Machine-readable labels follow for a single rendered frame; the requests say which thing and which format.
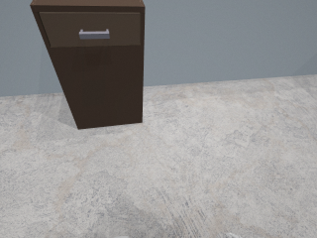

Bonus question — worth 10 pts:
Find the cabinet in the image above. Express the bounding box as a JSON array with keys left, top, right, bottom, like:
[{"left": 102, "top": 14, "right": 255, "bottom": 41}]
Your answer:
[{"left": 30, "top": 0, "right": 146, "bottom": 130}]

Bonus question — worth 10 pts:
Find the handle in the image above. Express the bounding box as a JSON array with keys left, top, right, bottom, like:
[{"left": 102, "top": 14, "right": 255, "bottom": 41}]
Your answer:
[{"left": 79, "top": 29, "right": 110, "bottom": 40}]

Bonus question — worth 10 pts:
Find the drawer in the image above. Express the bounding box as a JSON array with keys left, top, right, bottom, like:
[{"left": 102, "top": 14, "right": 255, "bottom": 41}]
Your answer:
[{"left": 39, "top": 12, "right": 141, "bottom": 47}]

